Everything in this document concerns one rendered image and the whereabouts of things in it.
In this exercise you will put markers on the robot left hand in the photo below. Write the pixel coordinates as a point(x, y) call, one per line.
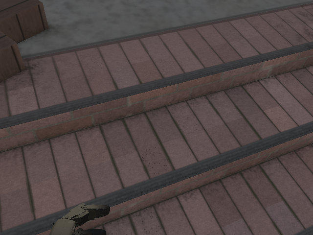
point(78, 216)

